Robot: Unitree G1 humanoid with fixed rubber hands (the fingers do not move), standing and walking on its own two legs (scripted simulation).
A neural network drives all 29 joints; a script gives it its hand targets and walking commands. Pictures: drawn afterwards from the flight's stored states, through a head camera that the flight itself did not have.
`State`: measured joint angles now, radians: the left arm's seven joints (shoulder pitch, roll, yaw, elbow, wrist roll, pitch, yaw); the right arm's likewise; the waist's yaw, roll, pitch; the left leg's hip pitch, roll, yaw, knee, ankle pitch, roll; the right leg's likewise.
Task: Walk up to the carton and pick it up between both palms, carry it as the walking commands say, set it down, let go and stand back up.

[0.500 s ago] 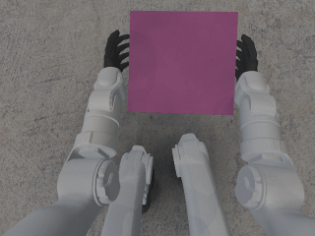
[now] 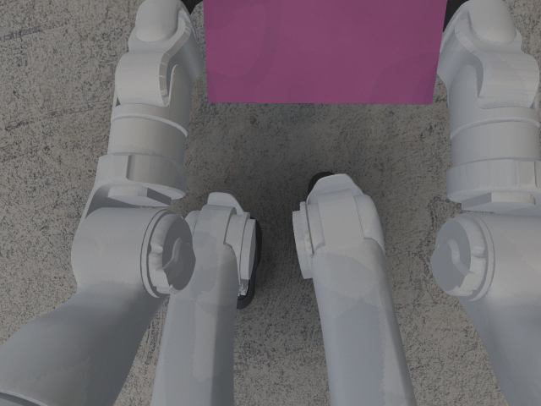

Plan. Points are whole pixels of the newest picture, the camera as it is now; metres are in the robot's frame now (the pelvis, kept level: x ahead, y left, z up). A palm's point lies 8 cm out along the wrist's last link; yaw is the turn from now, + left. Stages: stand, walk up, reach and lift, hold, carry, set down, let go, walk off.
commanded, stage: set down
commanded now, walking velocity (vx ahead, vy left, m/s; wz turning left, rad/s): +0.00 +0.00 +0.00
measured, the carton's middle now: (312, 17) +0.53 -0.10 -0.22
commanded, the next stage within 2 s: none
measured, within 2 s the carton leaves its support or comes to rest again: rests again in 1.18 s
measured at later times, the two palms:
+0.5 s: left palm (184, 10) +0.56 +0.05 -0.20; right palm (441, 1) +0.52 -0.25 -0.21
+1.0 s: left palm (186, 17) +0.56 +0.06 -0.21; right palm (433, 10) +0.52 -0.24 -0.22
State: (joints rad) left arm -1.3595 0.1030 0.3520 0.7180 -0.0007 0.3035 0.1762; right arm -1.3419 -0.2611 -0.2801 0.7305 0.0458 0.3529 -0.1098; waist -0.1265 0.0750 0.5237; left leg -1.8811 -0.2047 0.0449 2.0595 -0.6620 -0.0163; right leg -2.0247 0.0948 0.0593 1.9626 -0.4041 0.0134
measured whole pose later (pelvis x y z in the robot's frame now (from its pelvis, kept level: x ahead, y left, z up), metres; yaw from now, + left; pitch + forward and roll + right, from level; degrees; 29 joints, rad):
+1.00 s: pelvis +0.01 +0.00 -0.05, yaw +2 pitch +28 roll +0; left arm -1.45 0.14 0.22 0.91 -0.04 0.24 0.23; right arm -1.40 -0.34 -0.24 0.95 0.11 0.24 -0.07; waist -0.13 0.09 0.52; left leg -2.07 -0.23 0.03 2.25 -0.68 -0.01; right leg -2.17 0.01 -0.01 2.13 -0.45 -0.01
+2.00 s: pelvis +0.01 +0.00 -0.07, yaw +3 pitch +30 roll -1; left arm -1.46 0.19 0.13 1.00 -0.07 0.18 0.16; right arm -1.41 -0.37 -0.27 1.09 0.11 0.14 0.01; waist -0.13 0.09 0.50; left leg -2.15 -0.19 0.04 2.30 -0.67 0.02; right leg -2.23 -0.04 -0.04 2.18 -0.47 -0.03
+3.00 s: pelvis +0.01 -0.01 +0.00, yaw +2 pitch +28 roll +3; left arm -1.36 0.30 0.10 0.73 -0.15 0.29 0.18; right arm -1.27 -0.46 -0.20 0.73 0.23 0.25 -0.03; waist -0.15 0.06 0.52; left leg -1.89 -0.10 0.07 2.05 -0.66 0.02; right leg -2.02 0.01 0.00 1.97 -0.45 -0.05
